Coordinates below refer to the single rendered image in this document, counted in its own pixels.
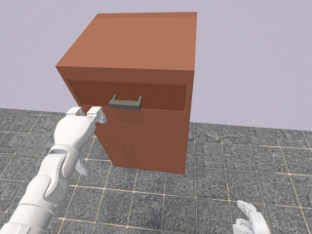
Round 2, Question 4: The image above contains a handle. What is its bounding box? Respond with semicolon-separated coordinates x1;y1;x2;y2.
108;95;142;110

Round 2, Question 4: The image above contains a left robot hand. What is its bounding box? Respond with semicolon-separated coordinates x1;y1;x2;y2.
54;106;107;176

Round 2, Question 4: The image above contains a left robot forearm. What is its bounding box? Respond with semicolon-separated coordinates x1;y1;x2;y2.
0;144;80;234

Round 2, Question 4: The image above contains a cabinet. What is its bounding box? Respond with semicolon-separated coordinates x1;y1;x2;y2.
56;12;198;175

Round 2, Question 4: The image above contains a right robot hand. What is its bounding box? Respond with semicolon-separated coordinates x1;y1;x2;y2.
233;200;271;234

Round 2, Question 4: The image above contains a drawer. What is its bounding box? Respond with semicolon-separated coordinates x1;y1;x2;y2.
69;79;187;111

